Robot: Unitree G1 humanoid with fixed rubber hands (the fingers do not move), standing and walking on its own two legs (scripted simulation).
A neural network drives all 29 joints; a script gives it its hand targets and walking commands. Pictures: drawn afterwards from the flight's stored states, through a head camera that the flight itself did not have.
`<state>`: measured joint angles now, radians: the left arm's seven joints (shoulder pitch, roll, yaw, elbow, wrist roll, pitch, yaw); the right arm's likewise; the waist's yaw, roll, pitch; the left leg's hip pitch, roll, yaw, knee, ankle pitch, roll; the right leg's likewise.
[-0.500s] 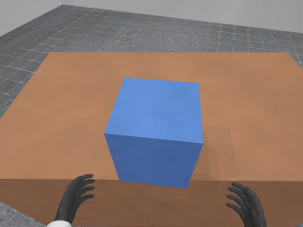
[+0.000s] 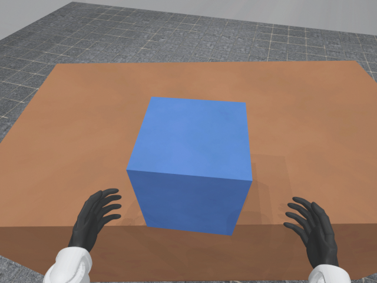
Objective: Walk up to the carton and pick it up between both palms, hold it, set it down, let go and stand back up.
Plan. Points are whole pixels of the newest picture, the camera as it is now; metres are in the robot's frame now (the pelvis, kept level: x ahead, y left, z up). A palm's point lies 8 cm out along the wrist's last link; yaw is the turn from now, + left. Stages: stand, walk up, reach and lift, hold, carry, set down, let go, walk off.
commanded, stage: reach and lift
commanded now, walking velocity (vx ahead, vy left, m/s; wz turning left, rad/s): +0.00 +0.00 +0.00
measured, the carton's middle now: (193, 168) +0.36 +0.06 +0.03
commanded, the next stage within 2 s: none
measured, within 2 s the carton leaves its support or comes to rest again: neither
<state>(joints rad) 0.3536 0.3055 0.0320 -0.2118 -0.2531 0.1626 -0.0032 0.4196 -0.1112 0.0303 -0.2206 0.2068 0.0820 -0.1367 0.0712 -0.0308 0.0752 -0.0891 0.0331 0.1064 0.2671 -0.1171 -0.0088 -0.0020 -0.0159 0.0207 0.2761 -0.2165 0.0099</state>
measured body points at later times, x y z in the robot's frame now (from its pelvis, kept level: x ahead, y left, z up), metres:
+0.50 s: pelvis +0.00 -0.01 +0.00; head +0.02 +0.00 +0.45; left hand +0.26 +0.25 +0.10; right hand +0.29 -0.17 +0.10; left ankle +0.02 +0.12 -0.75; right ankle -0.04 -0.13 -0.75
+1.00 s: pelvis -0.02 -0.01 +0.00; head -0.01 +0.02 +0.45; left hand +0.34 +0.24 +0.15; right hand +0.36 -0.16 +0.15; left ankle +0.02 +0.12 -0.75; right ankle -0.04 -0.13 -0.75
